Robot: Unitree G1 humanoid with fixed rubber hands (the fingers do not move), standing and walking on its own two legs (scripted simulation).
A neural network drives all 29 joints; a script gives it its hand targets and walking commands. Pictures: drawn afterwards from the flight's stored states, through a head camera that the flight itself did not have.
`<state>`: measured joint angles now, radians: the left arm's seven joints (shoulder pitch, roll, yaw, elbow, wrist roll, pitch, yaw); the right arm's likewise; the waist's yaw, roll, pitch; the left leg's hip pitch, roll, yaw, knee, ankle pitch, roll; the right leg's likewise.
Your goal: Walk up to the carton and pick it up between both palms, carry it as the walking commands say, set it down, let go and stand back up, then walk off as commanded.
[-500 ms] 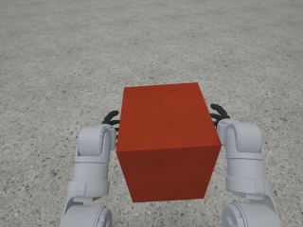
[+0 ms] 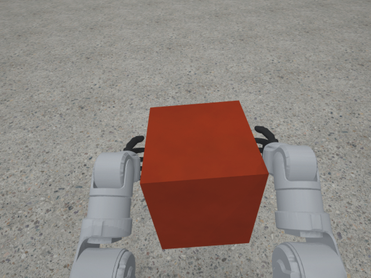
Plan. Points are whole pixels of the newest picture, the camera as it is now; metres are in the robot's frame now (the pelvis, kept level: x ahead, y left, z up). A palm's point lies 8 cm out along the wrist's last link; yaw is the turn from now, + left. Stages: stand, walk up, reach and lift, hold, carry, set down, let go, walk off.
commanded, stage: carry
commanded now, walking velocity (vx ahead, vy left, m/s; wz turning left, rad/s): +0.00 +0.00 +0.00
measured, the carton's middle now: (200, 175) +0.34 +0.00 +0.05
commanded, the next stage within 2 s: none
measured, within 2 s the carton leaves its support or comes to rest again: neither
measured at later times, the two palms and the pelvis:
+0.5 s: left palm (129, 170) +0.33 +0.15 +0.09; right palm (268, 163) +0.34 -0.14 +0.10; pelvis +0.00 +0.01 +0.00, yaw +0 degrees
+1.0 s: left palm (125, 175) +0.32 +0.16 +0.10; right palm (268, 166) +0.33 -0.13 +0.11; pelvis +0.01 +0.00 +0.00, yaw -1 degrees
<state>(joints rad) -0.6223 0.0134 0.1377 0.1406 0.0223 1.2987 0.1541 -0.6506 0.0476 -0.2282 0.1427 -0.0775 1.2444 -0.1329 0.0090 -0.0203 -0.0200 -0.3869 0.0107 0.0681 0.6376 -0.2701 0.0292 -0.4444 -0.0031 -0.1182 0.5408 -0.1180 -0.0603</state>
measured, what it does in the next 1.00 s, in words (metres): stands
